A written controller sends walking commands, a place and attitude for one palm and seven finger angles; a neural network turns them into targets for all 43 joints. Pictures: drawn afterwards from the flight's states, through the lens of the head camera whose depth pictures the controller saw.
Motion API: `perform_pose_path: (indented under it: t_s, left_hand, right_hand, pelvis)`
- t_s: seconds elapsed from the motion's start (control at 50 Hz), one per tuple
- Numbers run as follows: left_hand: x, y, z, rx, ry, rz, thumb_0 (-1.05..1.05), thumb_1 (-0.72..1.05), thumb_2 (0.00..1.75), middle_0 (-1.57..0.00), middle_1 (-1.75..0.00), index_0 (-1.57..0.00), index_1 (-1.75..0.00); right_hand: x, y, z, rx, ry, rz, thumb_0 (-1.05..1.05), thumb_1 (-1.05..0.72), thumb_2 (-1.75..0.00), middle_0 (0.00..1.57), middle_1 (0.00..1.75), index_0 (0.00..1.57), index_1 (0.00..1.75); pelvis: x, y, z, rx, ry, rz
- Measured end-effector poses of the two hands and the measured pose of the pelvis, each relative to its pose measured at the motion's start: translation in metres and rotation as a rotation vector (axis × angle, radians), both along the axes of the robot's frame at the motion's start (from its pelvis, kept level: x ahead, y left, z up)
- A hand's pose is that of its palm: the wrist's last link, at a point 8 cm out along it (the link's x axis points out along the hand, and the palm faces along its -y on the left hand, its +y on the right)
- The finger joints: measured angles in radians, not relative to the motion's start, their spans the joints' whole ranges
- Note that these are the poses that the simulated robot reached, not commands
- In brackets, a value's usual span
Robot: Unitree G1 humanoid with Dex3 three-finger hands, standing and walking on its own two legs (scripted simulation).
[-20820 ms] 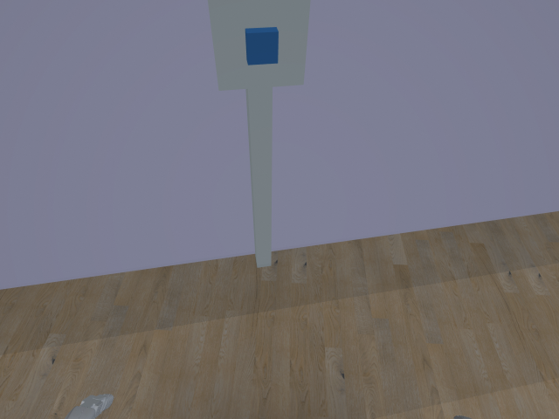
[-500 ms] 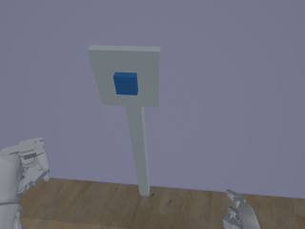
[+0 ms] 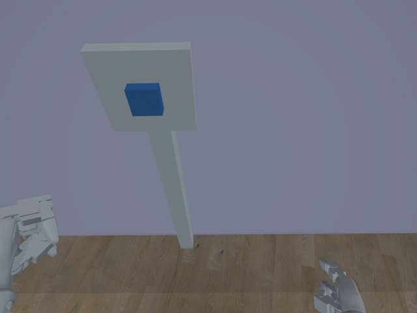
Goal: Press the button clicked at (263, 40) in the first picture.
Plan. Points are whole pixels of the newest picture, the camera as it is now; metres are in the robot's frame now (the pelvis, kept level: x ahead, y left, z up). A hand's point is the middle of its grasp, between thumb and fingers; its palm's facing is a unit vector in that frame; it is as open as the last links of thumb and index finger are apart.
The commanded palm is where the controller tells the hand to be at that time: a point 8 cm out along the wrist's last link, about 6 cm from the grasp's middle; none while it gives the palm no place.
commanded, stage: step back with the hand held close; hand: left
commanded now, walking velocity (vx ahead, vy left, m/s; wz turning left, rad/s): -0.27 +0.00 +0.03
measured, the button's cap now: (145, 99) +0.48 +0.17 +0.16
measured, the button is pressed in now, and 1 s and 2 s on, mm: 0 0 0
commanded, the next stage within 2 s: stop stepping back and stand still in 0.98 s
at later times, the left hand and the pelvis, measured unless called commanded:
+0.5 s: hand out of the picture +0.11 +0.28 +0.15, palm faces +0.39 -0.78 -0.50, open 3.1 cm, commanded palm +0.04 +0.32 +0.17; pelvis -0.07 +0.03 -0.02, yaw +3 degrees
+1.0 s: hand out of the picture +0.04 +0.31 +0.15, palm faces +0.40 -0.82 -0.41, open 3.1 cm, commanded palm -0.04 +0.34 +0.17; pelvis -0.16 +0.05 -0.02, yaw +3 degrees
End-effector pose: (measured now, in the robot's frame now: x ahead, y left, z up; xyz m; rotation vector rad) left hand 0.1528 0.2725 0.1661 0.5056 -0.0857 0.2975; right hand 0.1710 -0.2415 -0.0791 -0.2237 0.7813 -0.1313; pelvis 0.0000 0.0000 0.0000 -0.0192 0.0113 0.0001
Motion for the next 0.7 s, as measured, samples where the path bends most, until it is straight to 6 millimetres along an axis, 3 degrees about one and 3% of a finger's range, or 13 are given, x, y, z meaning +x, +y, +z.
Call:
perform_pose_path:
  t_s: [0.16, 0.34, 0.52, 0.7]
  left_hand:
    - [-0.016, 0.012, 0.010, 0.053, -0.058, -0.041, 0.01, 0.89, 0.90, -1.30, -1.50, -1.30, -1.50]
    - [-0.051, 0.030, 0.005, 0.056, -0.104, -0.028, 0.01, 0.89, 0.90, -1.30, -1.50, -1.30, -1.50]
    - [-0.088, 0.048, 0.007, 0.112, -0.166, 0.016, 0.01, 0.89, 0.90, -1.30, -1.50, -1.30, -1.50]
    - [-0.121, 0.043, 0.011, 0.117, -0.208, 0.004, 0.01, 0.89, 0.90, -1.31, -1.50, -1.30, -1.50]
  right_hand:
    - [-0.026, 0.000, 0.006, -0.032, 0.005, -0.045, 0.02, -0.91, -0.90, 0.20, 0.30, 0.20, 0.30]
    - [-0.053, 0.023, 0.008, -0.037, -0.042, -0.018, 0.02, -0.91, -0.90, 0.20, 0.30, 0.20, 0.30]
    - [-0.078, 0.047, -0.003, -0.046, -0.032, 0.052, 0.02, -0.91, -0.90, 0.21, 0.30, 0.20, 0.30]
    - [-0.093, 0.056, -0.005, -0.029, -0.053, 0.097, 0.02, -0.91, -0.90, 0.21, 0.30, 0.21, 0.30]
  pelvis:
    - [-0.020, 0.007, -0.003, -0.004, 0.003, -0.004]
    - [-0.050, 0.023, -0.009, -0.021, -0.002, 0.003]
    - [-0.076, 0.032, -0.018, -0.021, -0.001, 0.045]
    - [-0.106, 0.029, -0.020, -0.026, -0.020, 0.060]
